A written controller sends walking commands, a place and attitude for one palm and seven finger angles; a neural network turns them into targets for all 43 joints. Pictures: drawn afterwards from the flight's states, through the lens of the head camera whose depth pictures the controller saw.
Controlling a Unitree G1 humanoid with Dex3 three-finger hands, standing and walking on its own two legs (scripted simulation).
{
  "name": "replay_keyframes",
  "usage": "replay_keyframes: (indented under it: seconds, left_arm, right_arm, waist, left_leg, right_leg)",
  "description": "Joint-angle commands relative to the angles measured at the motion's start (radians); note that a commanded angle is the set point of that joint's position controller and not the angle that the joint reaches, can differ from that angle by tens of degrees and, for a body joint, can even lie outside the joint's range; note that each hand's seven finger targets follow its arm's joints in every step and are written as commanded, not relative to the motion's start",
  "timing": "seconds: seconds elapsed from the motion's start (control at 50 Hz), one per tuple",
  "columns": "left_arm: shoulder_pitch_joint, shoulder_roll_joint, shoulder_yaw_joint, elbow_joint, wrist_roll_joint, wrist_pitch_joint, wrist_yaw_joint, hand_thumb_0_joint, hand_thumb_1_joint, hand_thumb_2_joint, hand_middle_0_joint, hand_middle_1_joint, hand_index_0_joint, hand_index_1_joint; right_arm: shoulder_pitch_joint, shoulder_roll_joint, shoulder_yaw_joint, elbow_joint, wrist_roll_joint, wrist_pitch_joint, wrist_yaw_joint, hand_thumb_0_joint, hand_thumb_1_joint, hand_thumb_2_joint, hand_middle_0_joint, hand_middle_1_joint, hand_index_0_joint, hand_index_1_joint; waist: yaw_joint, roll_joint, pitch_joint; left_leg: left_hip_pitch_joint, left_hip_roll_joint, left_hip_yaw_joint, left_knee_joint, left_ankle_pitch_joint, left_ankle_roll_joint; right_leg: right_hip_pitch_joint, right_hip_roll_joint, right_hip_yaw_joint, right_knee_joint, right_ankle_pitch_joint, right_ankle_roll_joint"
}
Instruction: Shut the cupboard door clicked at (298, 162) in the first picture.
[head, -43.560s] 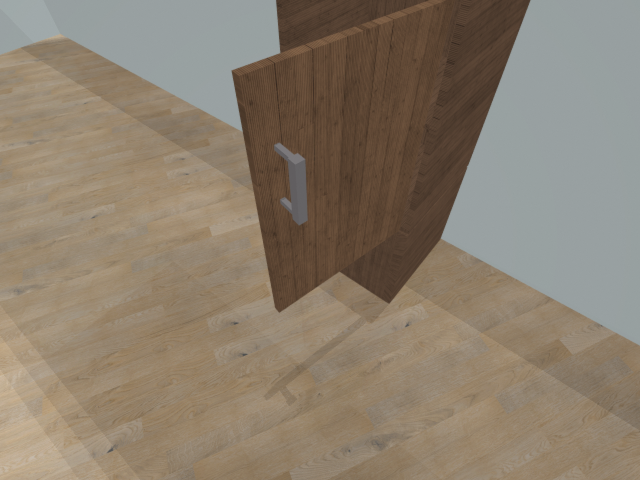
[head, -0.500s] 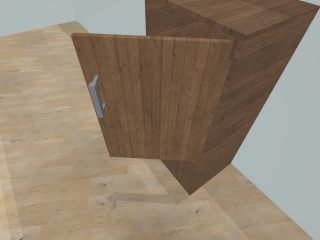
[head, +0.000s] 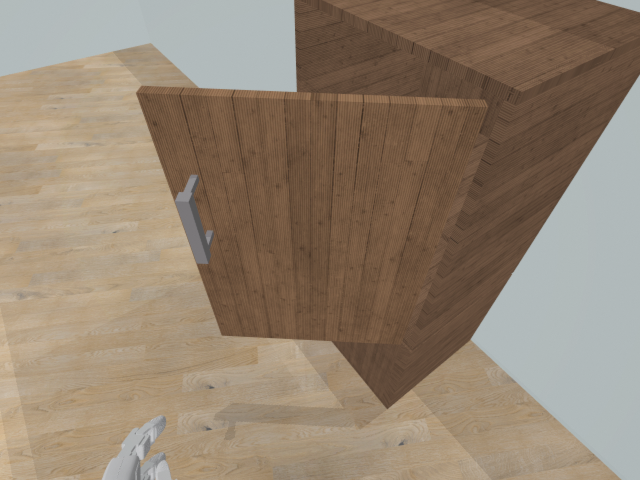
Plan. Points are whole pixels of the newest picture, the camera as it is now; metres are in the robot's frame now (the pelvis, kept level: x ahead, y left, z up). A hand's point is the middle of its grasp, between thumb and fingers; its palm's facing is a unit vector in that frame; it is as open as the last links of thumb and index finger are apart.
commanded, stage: raise the hand and make a fist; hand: left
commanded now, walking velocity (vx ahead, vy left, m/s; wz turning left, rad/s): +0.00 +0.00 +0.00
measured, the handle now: (198, 221) +0.45 +0.21 +0.07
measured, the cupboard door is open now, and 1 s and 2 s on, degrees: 51 51 51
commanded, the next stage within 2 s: bring the fist close to the handle in 1.80 s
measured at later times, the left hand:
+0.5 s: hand (194, 472) +0.14 +0.15 +0.00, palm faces -0.03 -1.00 -0.05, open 5.2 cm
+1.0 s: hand (176, 450) +0.16 +0.17 +0.02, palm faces -0.06 -1.00 -0.04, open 3.2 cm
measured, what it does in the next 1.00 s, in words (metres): lowers itself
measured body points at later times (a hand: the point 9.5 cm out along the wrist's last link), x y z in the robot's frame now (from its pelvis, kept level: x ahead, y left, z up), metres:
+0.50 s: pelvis -0.05 -0.03 -0.10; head +0.02 -0.02 +0.34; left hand +0.14 +0.20 +0.00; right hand +0.22 -0.21 -0.16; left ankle -0.02 +0.09 -0.73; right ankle -0.02 -0.12 -0.73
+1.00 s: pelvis -0.04 +0.00 -0.06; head -0.01 +0.00 +0.39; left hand +0.15 +0.22 +0.02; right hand +0.14 -0.25 -0.11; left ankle -0.02 +0.09 -0.73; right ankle -0.02 -0.12 -0.73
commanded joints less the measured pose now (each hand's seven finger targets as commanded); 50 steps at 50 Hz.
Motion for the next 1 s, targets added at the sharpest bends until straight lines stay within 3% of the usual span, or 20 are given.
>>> replay_keyframes:
  seconds: [0.0, 0.02, 0.04, 0.08, 0.12, 0.18, 0.24, 0.3, 0.32, 0.4, 0.44, 0.52, 0.56, 0.62, 0.66, 0.72, 0.78, 0.84, 0.92, 0.98]
  left_arm:
    - [0.128, -0.114, -0.067, -0.247, -0.035, -0.144, -0.036, 0.0, 0.9, 0.9, -0.31, -0.42, -0.31, -0.42]
    - [0.326, -0.092, -0.004, -0.16, -0.044, -0.19, -0.079, 0.0, 0.9, 0.9, -0.328, -0.44, -0.328, -0.44]
    - [0.411, -0.127, -0.017, -0.152, -0.066, -0.256, -0.138, 0.0, 0.9, 0.9, -0.347, -0.46, -0.347, -0.46]
    - [0.484, -0.087, 0.048, -0.197, -0.099, -0.412, -0.274, 0.0, 0.9, 0.9, -0.383, -0.5, -0.383, -0.5]
    - [0.441, 0.032, 0.155, -0.194, -0.095, -0.556, -0.374, 0.0, 0.9, 0.9, -0.42, -0.54, -0.42, -0.54]
    - [0.334, 0.072, 0.19, -0.371, -0.099, -0.614, -0.389, 0.0, 0.9, 0.9, -0.475, -0.6, -0.475, -0.6]
    - [0.125, 0.122, 0.215, -0.641, -0.118, -0.659, -0.337, 0.0, 0.9, 0.9, -0.53, -0.66, -0.53, -0.66]
    - [-0.016, 0.065, 0.103, -0.827, -0.158, -0.723, -0.337, 0.0, 0.9, 0.9, -0.585, -0.72, -0.585, -0.72]
    - [-0.115, 0.047, 0.046, -0.87, -0.167, -0.734, -0.362, 0.0, 0.9, 0.9, -0.603, -0.74, -0.603, -0.74]
    - [-0.141, 0.091, 0.027, -0.743, -0.17, -0.655, -0.458, 0.0, 0.9, 0.9, -0.677, -0.82, -0.677, -0.82]
    - [-0.05, 0.126, 0.065, -0.63, -0.169, -0.51, -0.488, 0.0, 0.9, 0.9, -0.713, -0.86, -0.713, -0.86]
    - [0.147, 0.213, 0.225, -0.595, -0.172, -0.195, -0.439, 0.0, 0.9, 0.9, -0.787, -0.94, -0.787, -0.94]
    - [0.148, 0.192, 0.283, -0.687, -0.205, -0.149, -0.362, 0.0, 0.9, 0.9, -0.823, -0.98, -0.823, -0.98]
    - [0.105, 0.173, 0.318, -0.754, -0.218, -0.223, -0.244, 0.0, 0.9, 0.9, -0.878, -1.04, -0.878, -1.04]
    - [0.107, 0.143, 0.277, -0.735, -0.196, -0.311, -0.219, 0.0, 0.9, 0.9, -0.915, -1.08, -0.915, -1.08]
    - [-0.008, 0.091, 0.12, -0.726, -0.167, -0.436, -0.265, 0.0, 0.9, 0.9, -0.97, -1.14, -0.97, -1.14]
    - [-0.017, 0.106, 0.072, -0.675, -0.167, -0.469, -0.345, 0.0, 0.9, 0.9, -1.025, -1.2, -1.025, -1.2]
    - [-0.031, 0.187, 0.132, -0.688, -0.166, -0.432, -0.372, 0.0, 0.9, 0.9, -1.08, -1.26, -1.08, -1.26]
    - [-0.033, 0.255, 0.269, -0.751, -0.176, -0.376, -0.297, 0.0, 0.9, 0.9, -1.153, -1.34, -1.153, -1.34]
    - [-0.016, 0.171, 0.235, -0.752, -0.191, -0.346, -0.251, 0.0, 0.9, 0.9, -1.208, -1.4, -1.208, -1.4]
  right_arm:
    - [-0.147, -0.16, -0.084, -0.283, -0.002, -0.145, 0.037, 0.0, -0.9, -0.9, 0.2, 0.3, 0.2, 0.3]
    - [-0.167, -0.152, -0.103, -0.312, 0.002, -0.136, 0.055, 0.0, -0.9, -0.9, 0.2, 0.3, 0.2, 0.3]
    - [-0.171, -0.143, -0.103, -0.338, -0.004, -0.121, 0.071, 0.0, -0.9, -0.9, 0.2, 0.3, 0.2, 0.3]
    - [-0.205, -0.145, -0.126, -0.389, -0.02, -0.09, 0.093, 0.0, -0.9, -0.9, 0.2, 0.3, 0.2, 0.3]
    - [-0.23, -0.155, -0.143, -0.428, -0.025, -0.064, 0.108, 0.0, -0.9, -0.9, 0.2, 0.3, 0.2, 0.3]
    - [-0.276, -0.142, -0.136, -0.529, -0.029, -0.039, 0.103, 0.0, -0.9, -0.9, 0.2, 0.3, 0.2, 0.3]
    - [-0.233, -0.133, -0.123, -0.57, -0.04, -0.042, 0.088, 0.0, -0.9, -0.9, 0.2, 0.3, 0.2, 0.3]
    - [-0.192, -0.142, -0.104, -0.564, -0.032, -0.062, 0.067, 0.0, -0.9, -0.9, 0.2, 0.3, 0.2, 0.3]
    - [-0.186, -0.153, -0.093, -0.558, -0.031, -0.067, 0.056, 0.0, -0.9, -0.9, 0.2, 0.3, 0.2, 0.3]
    - [-0.168, -0.185, -0.091, -0.548, -0.005, -0.079, 0.012, 0.0, -0.9, -0.9, 0.2, 0.3, 0.2, 0.3]
    - [-0.165, -0.181, -0.085, -0.569, 0.019, -0.055, -0.001, 0.0, -0.9, -0.9, 0.2, 0.3, 0.2, 0.3]
    - [-0.228, -0.151, -0.077, -0.657, 0.043, 0.021, -0.003, 0.0, -0.9, -0.9, 0.2, 0.3, 0.2, 0.3]
    - [-0.242, -0.114, -0.069, -0.67, 0.04, 0.046, -0.004, 0.0, -0.9, -0.9, 0.2, 0.3, 0.2, 0.3]
    - [-0.225, -0.101, -0.057, -0.65, 0.021, 0.047, -0.007, 0.0, -0.9, -0.9, 0.2, 0.3, 0.2, 0.3]
    - [-0.178, -0.103, -0.063, -0.627, 0.016, 0.027, -0.001, 0.0, -0.9, -0.9, 0.2, 0.3, 0.2, 0.3]
    - [-0.157, -0.143, -0.058, -0.603, 0.007, -0.018, 0.007, 0.0, -0.9, -0.9, 0.2, 0.3, 0.2, 0.3]
    - [-0.126, -0.17, -0.064, -0.59, 0.019, -0.061, 0.002, 0.0, -0.9, -0.9, 0.2, 0.3, 0.2, 0.3]
    - [-0.123, -0.181, -0.066, -0.594, 0.029, -0.076, -0.009, 0.0, -0.9, -0.9, 0.2, 0.3, 0.2, 0.3]
    - [-0.143, -0.162, -0.059, -0.602, 0.025, -0.056, -0.014, 0.0, -0.9, -0.9, 0.2, 0.3, 0.2, 0.3]
    - [-0.144, -0.148, -0.048, -0.61, 0.024, -0.04, -0.005, 0.0, -0.9, -0.9, 0.2, 0.3, 0.2, 0.3]
  waist:
    - [-0.003, -0.115, 0.067]
    - [0.049, -0.169, 0.059]
    - [0.06, -0.256, 0.041]
    - [0.097, -0.302, -0.036]
    - [0.1, -0.196, -0.068]
    - [0.117, 0.009, -0.172]
    - [0.086, 0.216, -0.37]
    - [0.004, 0.204, -0.43]
    - [-0.044, 0.139, -0.411]
    - [-0.084, -0.007, -0.3]
    - [-0.051, -0.052, -0.29]
    - [0.083, -0.04, -0.363]
    - [0.095, -0.068, -0.358]
    - [0.096, -0.059, -0.293]
    - [0.071, -0.037, -0.257]
    - [-0.009, -0.011, -0.158]
    - [-0.03, 0.0, -0.181]
    - [-0.008, 0.024, -0.23]
    - [0.055, 0.092, -0.278]
    - [0.05, 0.087, -0.235]
  left_leg:
    - [-0.141, 0.06, -0.129, 0.023, 0.289, -0.06]
    - [-0.191, 0.049, -0.116, 0.058, 0.311, -0.066]
    - [-0.234, 0.036, -0.099, 0.109, 0.321, -0.07]
    - [-0.312, 0.015, -0.067, 0.195, 0.319, -0.088]
    - [-0.377, 0.009, -0.057, 0.279, 0.284, -0.097]
    - [-0.434, -0.008, -0.025, 0.365, 0.257, -0.064]
    - [-0.404, 0.0, -0.047, 0.458, 0.226, -0.047]
    - [-0.377, 0.011, -0.081, 0.543, 0.183, -0.028]
    - [-0.408, 0.017, -0.096, 0.573, 0.142, -0.015]
    - [-0.56, 0.038, -0.102, 0.609, -0.049, 0.002]
    - [-0.597, 0.033, -0.09, 0.578, -0.07, 0.002]
    - [-0.554, 0.007, -0.074, 0.458, -0.019, -0.006]
    - [-0.534, 0.008, -0.071, 0.436, 0.018, -0.019]
    - [-0.509, 0.018, -0.089, 0.391, 0.055, -0.028]
    - [-0.498, 0.022, -0.091, 0.369, 0.061, -0.031]
    - [-0.502, 0.027, -0.094, 0.388, -0.023, -0.019]
    - [-0.48, 0.024, -0.099, 0.376, -0.109, -0.015]
    - [-0.445, 0.021, -0.104, 0.341, -0.132, -0.01]
    - [-0.372, 0.024, -0.114, 0.269, -0.068, -0.015]
    - [-0.326, 0.033, -0.118, 0.233, -0.004, -0.028]
  right_leg:
    - [-0.189, 0.015, -0.096, 0.028, 0.104, -0.019]
    - [-0.177, 0.019, -0.101, 0.053, 0.125, -0.029]
    - [-0.194, 0.022, -0.106, 0.108, 0.186, -0.029]
    - [-0.204, 0.015, -0.089, 0.217, 0.313, -0.025]
    - [-0.244, -0.004, -0.056, 0.318, 0.379, -0.032]
    - [-0.314, 0.006, -0.037, 0.427, 0.278, -0.048]
    - [-0.421, 0.021, -0.001, 0.485, 0.184, -0.051]
    - [-0.519, 0.033, 0.019, 0.487, 0.132, -0.04]
    - [-0.554, 0.039, 0.028, 0.49, 0.109, -0.036]
    - [-0.561, 0.036, 0.078, 0.398, -0.105, -0.027]
    - [-0.491, 0.022, 0.106, 0.339, -0.165, -0.018]
    - [-0.274, -0.003, 0.107, 0.29, -0.147, -0.01]
    - [-0.212, -0.018, 0.1, 0.285, -0.044, 0.009]
    - [-0.213, 0.004, 0.046, 0.31, 0.062, -0.005]
    - [-0.273, 0.014, 0.019, 0.323, 0.072, -0.012]
    - [-0.415, 0.021, 0.02, 0.307, -0.086, -0.017]
    - [-0.436, 0.013, 0.047, 0.256, -0.235, -0.02]
    - [-0.384, 0.009, 0.054, 0.231, -0.262, -0.024]
    - [-0.289, 0.027, -0.003, 0.259, -0.137, -0.037]
    - [-0.275, 0.04, -0.046, 0.267, -0.031, -0.036]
